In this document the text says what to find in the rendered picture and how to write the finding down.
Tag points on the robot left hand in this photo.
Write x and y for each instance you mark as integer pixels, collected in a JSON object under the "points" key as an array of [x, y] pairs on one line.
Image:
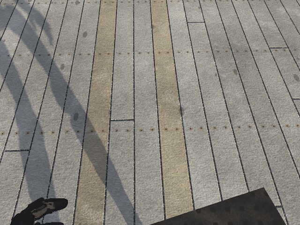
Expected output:
{"points": [[38, 209]]}

